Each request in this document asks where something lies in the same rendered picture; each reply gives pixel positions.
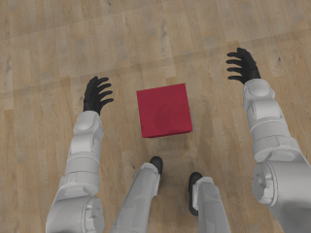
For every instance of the robot right thigh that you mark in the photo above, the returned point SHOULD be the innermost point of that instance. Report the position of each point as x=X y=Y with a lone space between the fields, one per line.
x=211 y=212

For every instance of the robot left hand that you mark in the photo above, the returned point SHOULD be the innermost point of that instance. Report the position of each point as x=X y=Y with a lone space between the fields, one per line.
x=92 y=101

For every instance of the left robot upper arm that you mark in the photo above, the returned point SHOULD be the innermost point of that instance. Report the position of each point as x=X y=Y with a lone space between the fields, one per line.
x=82 y=214

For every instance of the right robot upper arm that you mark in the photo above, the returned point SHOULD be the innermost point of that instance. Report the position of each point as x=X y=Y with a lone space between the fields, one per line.
x=285 y=188

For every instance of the carton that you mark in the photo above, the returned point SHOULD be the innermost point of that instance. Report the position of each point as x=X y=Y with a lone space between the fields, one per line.
x=164 y=111

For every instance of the robot right forearm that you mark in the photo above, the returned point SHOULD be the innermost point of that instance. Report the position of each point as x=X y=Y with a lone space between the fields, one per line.
x=270 y=133

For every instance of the robot left forearm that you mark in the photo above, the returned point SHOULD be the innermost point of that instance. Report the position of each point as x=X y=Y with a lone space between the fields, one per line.
x=82 y=166

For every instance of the robot left foot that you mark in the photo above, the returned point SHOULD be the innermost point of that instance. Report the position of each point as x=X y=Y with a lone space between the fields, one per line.
x=157 y=161

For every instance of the robot right hand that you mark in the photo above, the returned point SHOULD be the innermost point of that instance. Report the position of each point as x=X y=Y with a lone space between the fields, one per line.
x=248 y=70

